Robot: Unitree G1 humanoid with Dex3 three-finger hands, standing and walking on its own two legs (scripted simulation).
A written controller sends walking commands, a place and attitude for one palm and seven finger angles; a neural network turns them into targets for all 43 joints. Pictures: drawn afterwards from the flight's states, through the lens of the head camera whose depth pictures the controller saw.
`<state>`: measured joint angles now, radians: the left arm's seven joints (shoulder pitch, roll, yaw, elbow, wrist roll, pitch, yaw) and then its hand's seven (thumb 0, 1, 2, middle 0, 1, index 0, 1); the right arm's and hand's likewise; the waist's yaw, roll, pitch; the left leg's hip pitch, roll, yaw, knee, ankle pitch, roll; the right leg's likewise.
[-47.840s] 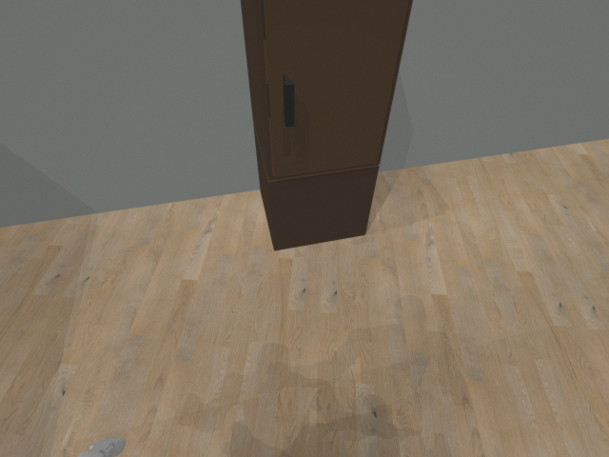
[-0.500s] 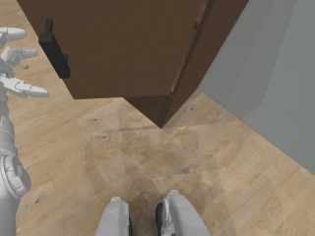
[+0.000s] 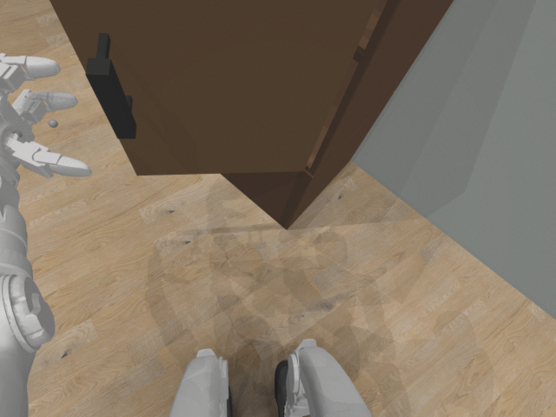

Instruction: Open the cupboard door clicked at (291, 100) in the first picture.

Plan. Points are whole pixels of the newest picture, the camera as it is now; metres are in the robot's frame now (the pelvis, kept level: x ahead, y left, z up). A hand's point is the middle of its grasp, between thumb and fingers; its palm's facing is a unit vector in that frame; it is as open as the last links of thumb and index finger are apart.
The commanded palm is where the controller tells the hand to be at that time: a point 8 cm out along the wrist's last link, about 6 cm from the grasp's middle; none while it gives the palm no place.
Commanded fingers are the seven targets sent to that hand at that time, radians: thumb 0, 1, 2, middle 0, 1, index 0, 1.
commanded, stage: move the hooked fingers beside the handle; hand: left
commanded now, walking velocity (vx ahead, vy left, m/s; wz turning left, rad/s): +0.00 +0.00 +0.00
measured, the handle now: (115, 89) +0.54 +0.21 +0.05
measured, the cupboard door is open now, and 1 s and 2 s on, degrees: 47 47 46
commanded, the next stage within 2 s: slide the fingers in behind the handle in 0.30 s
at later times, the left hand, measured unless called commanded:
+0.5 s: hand (57, 120) +0.49 +0.27 +0.05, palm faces +0.07 -1.00 -0.01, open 14.0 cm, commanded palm +0.47 +0.29 +0.05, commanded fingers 0.00 -0.50 0.30 -0.30 -1.20 -0.30 -1.20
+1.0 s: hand (94, 122) +0.49 +0.23 +0.04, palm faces +0.04 -1.00 -0.01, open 14.0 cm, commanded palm +0.48 +0.26 +0.05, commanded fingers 0.00 -0.50 0.30 -0.30 -1.20 -0.30 -1.20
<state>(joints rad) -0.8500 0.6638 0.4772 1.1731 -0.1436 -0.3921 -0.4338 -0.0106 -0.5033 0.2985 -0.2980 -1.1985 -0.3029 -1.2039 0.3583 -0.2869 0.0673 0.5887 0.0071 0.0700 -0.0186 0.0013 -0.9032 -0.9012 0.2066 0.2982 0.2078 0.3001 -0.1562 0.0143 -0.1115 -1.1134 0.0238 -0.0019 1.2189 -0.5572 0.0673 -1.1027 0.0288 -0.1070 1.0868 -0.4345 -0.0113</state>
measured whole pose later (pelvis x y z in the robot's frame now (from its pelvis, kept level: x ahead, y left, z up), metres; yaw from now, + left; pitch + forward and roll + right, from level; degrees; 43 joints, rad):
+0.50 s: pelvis +0.00 +0.00 +0.00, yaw +0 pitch +26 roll -6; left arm -0.84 0.63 0.48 1.13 -0.14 -0.44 -0.39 -0.01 -0.50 0.30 -0.30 -1.20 -0.30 -1.20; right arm 0.37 -0.28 0.07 0.60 0.00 0.07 -0.01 0.00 -0.90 -0.90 0.21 0.30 0.21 0.30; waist -0.16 0.02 -0.11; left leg -1.13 0.02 0.00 1.23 -0.56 0.07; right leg -1.11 0.03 -0.11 1.10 -0.44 -0.01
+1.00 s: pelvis +0.00 -0.01 +0.00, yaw +0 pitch +25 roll -5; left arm -0.84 0.56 0.42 1.13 -0.13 -0.42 -0.32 -0.01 -0.50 0.30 -0.30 -1.20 -0.30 -1.20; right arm 0.36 -0.27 0.06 0.59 0.00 0.07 -0.01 0.00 -0.90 -0.90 0.21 0.30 0.21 0.30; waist -0.16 0.02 -0.11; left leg -1.11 0.02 0.00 1.22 -0.56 0.06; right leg -1.10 0.03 -0.10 1.10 -0.44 -0.02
